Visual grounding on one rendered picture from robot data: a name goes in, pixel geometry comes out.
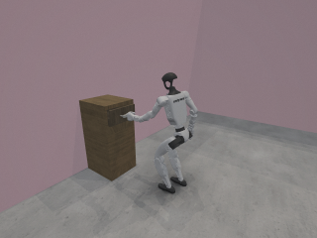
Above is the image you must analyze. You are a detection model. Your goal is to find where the left robot upper arm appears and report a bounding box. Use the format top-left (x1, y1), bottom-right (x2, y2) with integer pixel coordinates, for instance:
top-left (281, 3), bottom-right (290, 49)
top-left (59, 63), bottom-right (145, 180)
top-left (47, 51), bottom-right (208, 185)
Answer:
top-left (149, 95), bottom-right (169, 119)

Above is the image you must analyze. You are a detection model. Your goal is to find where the right robot upper arm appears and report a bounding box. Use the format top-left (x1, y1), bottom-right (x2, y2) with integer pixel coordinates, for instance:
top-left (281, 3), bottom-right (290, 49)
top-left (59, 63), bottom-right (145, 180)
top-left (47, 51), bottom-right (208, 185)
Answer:
top-left (181, 90), bottom-right (198, 115)

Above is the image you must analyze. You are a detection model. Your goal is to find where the cabinet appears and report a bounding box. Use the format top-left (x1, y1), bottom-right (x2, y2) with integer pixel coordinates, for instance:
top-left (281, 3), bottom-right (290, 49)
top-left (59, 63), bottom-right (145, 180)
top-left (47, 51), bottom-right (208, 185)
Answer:
top-left (79, 94), bottom-right (137, 181)

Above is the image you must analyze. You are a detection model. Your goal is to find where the robot right hand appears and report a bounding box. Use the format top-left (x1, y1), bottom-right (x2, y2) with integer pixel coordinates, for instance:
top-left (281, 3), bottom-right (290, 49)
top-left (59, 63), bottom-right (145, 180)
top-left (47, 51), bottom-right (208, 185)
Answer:
top-left (187, 127), bottom-right (194, 141)

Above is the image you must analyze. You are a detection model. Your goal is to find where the left robot forearm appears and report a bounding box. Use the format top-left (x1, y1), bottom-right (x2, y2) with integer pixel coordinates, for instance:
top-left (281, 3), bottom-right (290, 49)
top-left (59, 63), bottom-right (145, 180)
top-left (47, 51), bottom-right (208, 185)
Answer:
top-left (133, 111), bottom-right (152, 123)

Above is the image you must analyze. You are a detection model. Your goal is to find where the robot torso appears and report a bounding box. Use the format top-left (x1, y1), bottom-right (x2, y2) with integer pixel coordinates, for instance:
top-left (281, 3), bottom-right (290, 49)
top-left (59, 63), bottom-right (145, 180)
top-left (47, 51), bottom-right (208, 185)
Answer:
top-left (163, 90), bottom-right (190, 145)

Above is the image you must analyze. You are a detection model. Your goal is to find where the drawer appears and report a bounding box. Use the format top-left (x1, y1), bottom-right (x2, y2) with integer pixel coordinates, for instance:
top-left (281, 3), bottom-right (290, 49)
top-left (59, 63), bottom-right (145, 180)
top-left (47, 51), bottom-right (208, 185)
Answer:
top-left (107, 103), bottom-right (136, 127)

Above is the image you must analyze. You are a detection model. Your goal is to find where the handle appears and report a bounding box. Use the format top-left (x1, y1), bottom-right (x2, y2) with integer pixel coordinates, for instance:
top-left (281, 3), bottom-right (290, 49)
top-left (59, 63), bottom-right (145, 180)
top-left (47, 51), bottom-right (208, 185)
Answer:
top-left (120, 113), bottom-right (128, 118)

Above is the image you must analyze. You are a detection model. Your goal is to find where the right robot forearm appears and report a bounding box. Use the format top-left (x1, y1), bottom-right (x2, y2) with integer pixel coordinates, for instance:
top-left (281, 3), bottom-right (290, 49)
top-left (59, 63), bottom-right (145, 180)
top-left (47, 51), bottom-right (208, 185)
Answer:
top-left (188, 112), bottom-right (198, 129)

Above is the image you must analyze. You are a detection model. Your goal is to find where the robot left thigh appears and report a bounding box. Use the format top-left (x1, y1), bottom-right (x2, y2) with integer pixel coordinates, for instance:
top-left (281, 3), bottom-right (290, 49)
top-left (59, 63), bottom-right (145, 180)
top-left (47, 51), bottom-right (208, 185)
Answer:
top-left (155, 136), bottom-right (182, 164)

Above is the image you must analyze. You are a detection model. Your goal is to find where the robot left hand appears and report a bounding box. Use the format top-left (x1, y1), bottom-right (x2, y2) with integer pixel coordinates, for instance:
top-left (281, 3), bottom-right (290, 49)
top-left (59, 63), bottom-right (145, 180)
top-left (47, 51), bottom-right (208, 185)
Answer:
top-left (127, 111), bottom-right (136, 121)

